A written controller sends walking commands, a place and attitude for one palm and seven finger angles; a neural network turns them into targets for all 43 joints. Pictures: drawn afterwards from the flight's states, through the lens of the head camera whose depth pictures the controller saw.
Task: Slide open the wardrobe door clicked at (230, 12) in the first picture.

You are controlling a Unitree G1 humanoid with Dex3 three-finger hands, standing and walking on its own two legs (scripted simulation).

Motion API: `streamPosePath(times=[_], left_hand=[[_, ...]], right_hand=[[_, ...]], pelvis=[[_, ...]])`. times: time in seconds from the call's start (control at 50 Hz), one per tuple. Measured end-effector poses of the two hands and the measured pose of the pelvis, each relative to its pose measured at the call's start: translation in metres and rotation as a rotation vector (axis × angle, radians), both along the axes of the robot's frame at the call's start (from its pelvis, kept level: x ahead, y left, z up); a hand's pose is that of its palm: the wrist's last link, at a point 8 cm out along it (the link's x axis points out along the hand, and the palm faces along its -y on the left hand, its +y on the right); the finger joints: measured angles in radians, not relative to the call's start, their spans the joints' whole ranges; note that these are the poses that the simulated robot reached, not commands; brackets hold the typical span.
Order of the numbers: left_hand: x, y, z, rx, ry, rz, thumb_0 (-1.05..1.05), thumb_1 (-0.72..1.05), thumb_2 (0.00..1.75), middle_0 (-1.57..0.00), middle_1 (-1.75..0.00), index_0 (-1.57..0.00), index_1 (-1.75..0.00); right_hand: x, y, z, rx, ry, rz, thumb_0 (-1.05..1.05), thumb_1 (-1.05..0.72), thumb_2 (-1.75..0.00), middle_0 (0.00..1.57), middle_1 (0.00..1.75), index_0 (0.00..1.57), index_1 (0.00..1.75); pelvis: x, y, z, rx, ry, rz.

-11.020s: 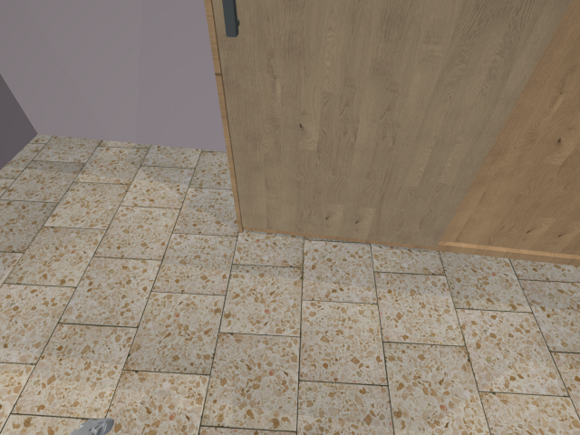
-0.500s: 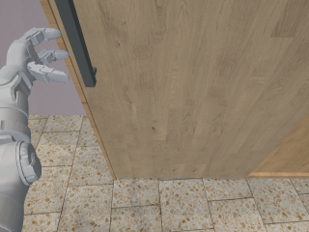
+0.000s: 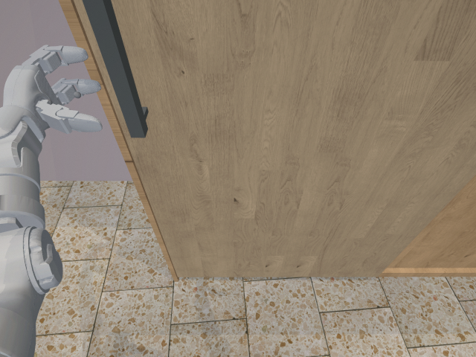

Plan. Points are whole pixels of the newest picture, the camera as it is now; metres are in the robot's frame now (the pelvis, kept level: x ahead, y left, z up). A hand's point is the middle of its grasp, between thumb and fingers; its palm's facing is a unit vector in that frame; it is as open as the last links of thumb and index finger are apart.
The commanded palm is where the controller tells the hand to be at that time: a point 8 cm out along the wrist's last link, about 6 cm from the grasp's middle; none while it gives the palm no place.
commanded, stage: move the hooked fingers beside the handle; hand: left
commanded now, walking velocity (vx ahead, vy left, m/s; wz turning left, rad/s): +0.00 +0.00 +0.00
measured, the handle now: (122, 57) +0.51 +0.18 +0.26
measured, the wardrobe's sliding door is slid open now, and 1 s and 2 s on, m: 0.00 0.00 0.00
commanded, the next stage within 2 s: feel for the door with the fingertips in 0.34 s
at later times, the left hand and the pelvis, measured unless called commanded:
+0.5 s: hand (84, 93) +0.46 +0.23 +0.22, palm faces +0.02 -1.00 +0.00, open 14.0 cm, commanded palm +0.44 +0.28 +0.22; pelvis +0.00 +0.00 +0.00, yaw +0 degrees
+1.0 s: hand (114, 88) +0.47 +0.19 +0.23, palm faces +0.03 -1.00 +0.01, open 14.0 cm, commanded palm +0.45 +0.25 +0.22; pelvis +0.00 -0.01 +0.00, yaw +0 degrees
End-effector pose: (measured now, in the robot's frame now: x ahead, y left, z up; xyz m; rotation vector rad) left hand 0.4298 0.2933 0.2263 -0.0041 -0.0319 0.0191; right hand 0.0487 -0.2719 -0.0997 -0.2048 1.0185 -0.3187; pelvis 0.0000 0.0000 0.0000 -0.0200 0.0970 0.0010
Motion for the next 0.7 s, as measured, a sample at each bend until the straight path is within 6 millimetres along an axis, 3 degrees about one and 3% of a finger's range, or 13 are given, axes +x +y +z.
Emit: streamPosePath(times=[0.12,0.22,0.36,0.52,0.62,0.7], left_hand=[[-0.003,-0.001,0.001,-0.013,0.020,-0.011,-0.01,-0.50,0.30,-0.30,-1.20,-0.30,-1.20],[0.000,-0.005,0.000,-0.010,0.018,-0.009,-0.01,-0.50,0.30,-0.30,-1.20,-0.30,-1.20],[0.006,-0.011,0.001,-0.019,0.002,-0.017,-0.01,-0.50,0.30,-0.30,-1.20,-0.30,-1.20],[0.009,-0.006,-0.003,0.008,0.015,-0.001,-0.01,-0.50,0.30,-0.30,-1.20,-0.30,-1.20],[0.010,-0.020,0.001,0.005,-0.012,-0.042,-0.01,-0.50,0.30,-0.30,-1.20,-0.30,-1.20],[0.012,-0.035,0.000,-0.020,-0.001,-0.050,-0.01,-0.50,0.30,-0.30,-1.20,-0.30,-1.20]], right_hand=[[0.023,0.001,0.004,-0.010,-0.053,0.040,0.01,-0.90,-0.89,0.20,0.30,0.20,0.30],[0.028,0.002,0.005,-0.014,-0.064,0.056,0.01,-0.90,-0.89,0.20,0.30,0.20,0.30],[0.013,0.003,0.001,-0.002,-0.029,0.038,0.01,-0.90,-0.89,0.20,0.30,0.20,0.30],[-0.015,0.002,-0.004,0.002,0.040,-0.010,0.01,-0.90,-0.89,0.20,0.30,0.20,0.30],[-0.022,0.001,-0.006,0.002,0.070,-0.010,0.01,-0.90,-0.89,0.20,0.30,0.20,0.30],[-0.017,0.002,-0.006,0.010,0.050,-0.003,0.01,-0.90,-0.89,0.20,0.30,0.20,0.30]], pelvis=[[-0.003,0.000,-0.001,-0.001,-0.002,0.012],[-0.006,0.000,-0.001,-0.001,0.002,0.015],[-0.005,0.001,-0.001,0.000,0.006,0.008],[-0.003,0.001,-0.001,0.000,0.010,0.000],[-0.002,0.002,-0.001,-0.001,0.006,0.005],[-0.002,0.002,-0.001,0.001,0.003,0.003]])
